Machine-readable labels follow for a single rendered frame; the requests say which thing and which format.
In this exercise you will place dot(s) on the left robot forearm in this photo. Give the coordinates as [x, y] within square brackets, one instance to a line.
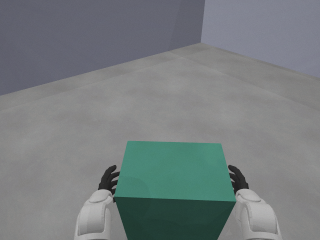
[95, 217]

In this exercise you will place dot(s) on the carton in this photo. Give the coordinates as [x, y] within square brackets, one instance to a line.
[174, 191]

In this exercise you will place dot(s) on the left robot hand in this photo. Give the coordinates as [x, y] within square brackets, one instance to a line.
[106, 180]

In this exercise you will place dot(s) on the right robot forearm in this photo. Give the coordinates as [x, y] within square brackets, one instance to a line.
[258, 219]

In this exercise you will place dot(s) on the right robot hand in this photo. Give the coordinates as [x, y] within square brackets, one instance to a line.
[240, 182]

